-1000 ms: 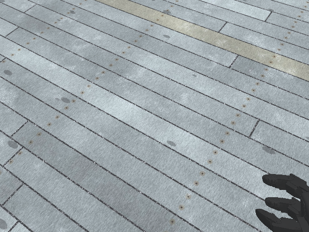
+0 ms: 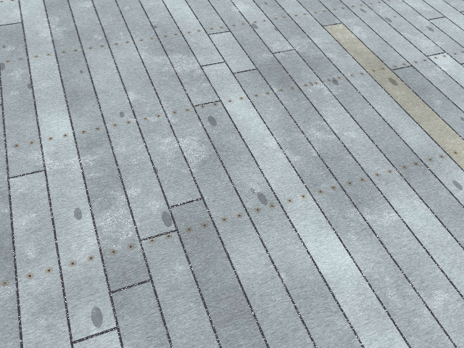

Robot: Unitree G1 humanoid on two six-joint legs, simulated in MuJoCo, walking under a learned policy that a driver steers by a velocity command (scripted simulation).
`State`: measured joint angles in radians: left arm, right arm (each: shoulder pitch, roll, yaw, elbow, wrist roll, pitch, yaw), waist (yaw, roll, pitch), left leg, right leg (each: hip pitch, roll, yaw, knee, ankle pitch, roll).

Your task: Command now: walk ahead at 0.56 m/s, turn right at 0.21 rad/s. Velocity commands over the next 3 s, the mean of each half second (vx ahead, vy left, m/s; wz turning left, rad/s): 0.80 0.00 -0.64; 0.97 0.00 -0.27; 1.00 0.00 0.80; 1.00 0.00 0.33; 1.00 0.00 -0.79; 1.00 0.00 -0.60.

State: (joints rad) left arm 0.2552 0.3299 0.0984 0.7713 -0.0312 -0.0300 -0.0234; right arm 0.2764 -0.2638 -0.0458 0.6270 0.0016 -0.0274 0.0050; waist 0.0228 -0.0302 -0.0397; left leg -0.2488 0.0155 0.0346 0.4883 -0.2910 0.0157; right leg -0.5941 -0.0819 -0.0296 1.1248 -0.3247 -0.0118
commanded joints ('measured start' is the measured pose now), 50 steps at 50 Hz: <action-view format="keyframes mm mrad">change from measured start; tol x32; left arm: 1 -99 75 17 -83 -7 -23 2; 16 -252 -11 -39 -151 59 36 -83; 21 295 216 63 -20 37 26 -19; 50 -51 80 -76 -101 106 -86 5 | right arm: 1 18 -146 -45 -34 -17 -58 -11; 38 -355 -84 38 -68 -35 -40 40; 45 414 -328 -74 158 -26 -16 -16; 50 143 -144 -37 167 -14 -25 20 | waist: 1 -51 183 69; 19 94 170 10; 22 71 -267 -223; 25 59 115 -25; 43 -171 -80 -99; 46 -76 486 -209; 50 -37 15 19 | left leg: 1 177 272 -254 -365 -271 137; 13 335 280 147 -468 10 76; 19 439 297 280 94 1403 63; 21 -83 145 261 771 838 8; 22 -523 -78 96 1113 -168 -73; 39 -294 57 40 42 479 19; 44 303 -67 59 109 88 115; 46 569 256 -950 -236 -403 325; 50 141 145 -649 -285 -218 270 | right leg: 1 -338 -15 136 59 200 7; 14 -366 -7 -69 -225 246 -84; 19 151 186 -219 -330 -42 -231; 23 1030 -154 817 -851 -212 -404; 31 355 62 369 -914 108 -294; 39 561 -10 237 -1049 576 -202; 43 725 -55 134 -562 1283 -139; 44 586 -23 86 -230 1211 -122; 46 -62 261 97 413 -84 -48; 50 -24 61 149 185 60 -51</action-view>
